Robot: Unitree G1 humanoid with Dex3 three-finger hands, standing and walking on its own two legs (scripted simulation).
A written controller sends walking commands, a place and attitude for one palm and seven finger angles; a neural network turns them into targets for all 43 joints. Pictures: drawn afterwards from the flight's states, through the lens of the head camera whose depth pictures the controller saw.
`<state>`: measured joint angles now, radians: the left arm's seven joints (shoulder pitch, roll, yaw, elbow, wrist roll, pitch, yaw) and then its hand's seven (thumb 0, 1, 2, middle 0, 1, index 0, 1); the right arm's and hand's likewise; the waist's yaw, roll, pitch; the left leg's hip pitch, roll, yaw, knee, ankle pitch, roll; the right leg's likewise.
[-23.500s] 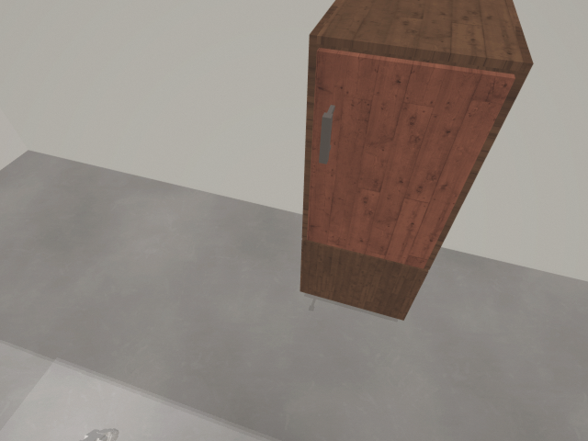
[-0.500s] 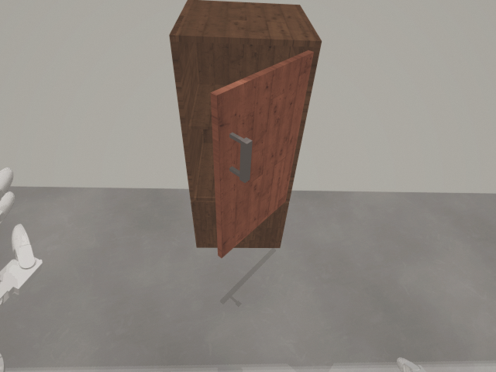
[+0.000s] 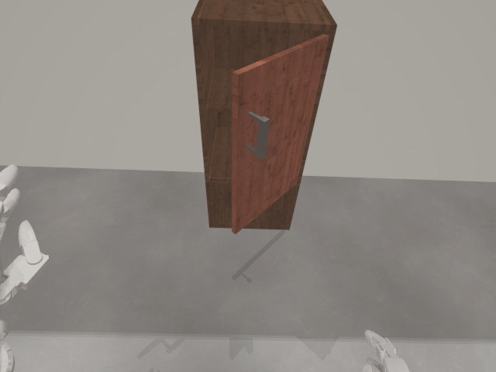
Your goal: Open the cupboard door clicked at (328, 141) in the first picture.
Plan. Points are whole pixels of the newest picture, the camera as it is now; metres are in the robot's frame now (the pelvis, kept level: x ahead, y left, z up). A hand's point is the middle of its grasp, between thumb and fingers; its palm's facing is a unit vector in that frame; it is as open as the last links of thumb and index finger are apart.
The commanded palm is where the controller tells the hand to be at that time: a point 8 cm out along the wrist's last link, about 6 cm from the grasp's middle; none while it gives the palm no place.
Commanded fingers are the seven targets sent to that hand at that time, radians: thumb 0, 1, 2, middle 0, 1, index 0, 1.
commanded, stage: stop stepping back and stand still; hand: left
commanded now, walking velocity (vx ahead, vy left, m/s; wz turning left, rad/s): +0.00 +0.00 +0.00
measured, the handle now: (256, 135) +0.67 +0.02 +0.01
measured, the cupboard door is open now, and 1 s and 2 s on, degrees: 47 47 47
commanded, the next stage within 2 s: let the arm hang, fingers relaxed in 0.12 s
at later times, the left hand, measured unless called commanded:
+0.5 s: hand out of the picture +0.04 +0.19 -0.17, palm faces -0.06 -0.97 -0.22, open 7.4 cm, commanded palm none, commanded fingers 0.00 0.90 0.90 -0.20 -0.30 -0.20 -0.30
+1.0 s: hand out of the picture -0.01 +0.18 -0.17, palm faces +0.05 -0.97 -0.24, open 7.4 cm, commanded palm none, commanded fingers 0.00 0.90 0.90 -0.20 -0.30 -0.20 -0.30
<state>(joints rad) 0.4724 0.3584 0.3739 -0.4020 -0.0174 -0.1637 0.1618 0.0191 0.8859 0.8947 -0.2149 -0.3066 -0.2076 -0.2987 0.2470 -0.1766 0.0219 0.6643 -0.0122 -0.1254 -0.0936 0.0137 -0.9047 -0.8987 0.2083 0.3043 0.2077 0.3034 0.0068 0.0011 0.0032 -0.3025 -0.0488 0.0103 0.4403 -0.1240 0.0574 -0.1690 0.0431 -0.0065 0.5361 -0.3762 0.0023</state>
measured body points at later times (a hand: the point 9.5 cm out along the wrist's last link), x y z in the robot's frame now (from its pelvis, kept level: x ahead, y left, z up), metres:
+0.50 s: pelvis -0.02 +0.00 -0.01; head +0.00 +0.00 +0.44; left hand +0.04 +0.24 -0.15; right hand +0.08 -0.29 -0.14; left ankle +0.09 +0.07 -0.74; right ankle -0.03 -0.10 -0.74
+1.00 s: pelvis +0.00 -0.01 +0.00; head +0.01 -0.02 +0.45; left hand -0.02 +0.23 -0.15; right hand +0.00 -0.22 -0.17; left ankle +0.06 +0.09 -0.74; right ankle -0.03 -0.10 -0.74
